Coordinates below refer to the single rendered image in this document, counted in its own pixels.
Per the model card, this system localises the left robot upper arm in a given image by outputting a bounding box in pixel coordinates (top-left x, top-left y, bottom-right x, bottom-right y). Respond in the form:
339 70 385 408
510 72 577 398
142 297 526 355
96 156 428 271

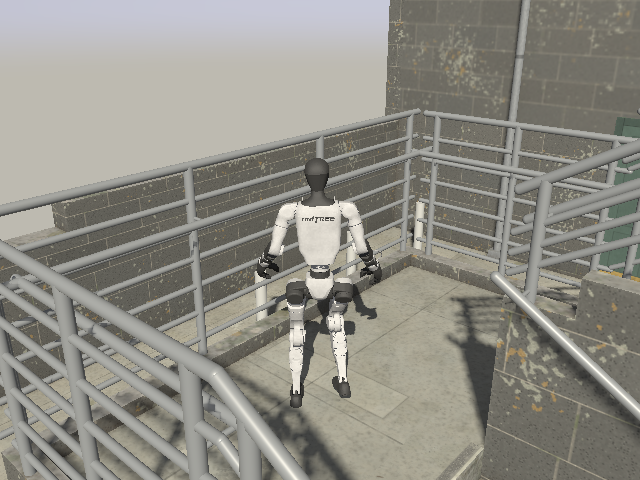
268 202 297 256

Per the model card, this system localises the left robot forearm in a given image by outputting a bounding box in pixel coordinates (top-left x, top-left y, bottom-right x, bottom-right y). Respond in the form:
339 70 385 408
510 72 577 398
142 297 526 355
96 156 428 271
259 241 277 267

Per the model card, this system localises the right robot upper arm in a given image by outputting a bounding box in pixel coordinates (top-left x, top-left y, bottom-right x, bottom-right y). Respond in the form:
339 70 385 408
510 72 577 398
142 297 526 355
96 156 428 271
339 201 368 255

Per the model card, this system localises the robot left thigh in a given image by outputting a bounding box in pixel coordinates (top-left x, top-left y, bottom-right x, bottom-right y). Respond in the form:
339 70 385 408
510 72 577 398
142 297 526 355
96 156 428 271
285 278 306 346

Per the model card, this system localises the right robot forearm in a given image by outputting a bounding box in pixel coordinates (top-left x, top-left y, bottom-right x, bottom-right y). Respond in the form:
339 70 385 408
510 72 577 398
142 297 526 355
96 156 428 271
359 239 379 271

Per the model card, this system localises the right robot foot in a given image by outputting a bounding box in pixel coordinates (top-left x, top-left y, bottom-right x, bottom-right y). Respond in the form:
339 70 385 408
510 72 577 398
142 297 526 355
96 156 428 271
332 376 351 396

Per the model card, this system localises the right robot hand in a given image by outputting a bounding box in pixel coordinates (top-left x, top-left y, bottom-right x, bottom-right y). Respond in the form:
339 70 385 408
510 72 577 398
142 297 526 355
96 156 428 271
360 262 382 285

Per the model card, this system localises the left robot hand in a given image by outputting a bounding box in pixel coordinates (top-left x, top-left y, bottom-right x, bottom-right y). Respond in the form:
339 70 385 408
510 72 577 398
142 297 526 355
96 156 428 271
256 258 279 279

